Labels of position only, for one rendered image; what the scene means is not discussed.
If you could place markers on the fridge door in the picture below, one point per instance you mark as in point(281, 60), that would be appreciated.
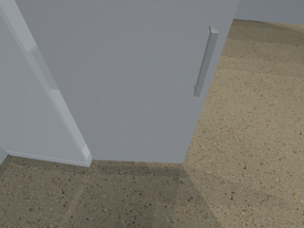
point(127, 69)

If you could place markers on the handle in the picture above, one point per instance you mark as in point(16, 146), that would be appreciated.
point(212, 39)

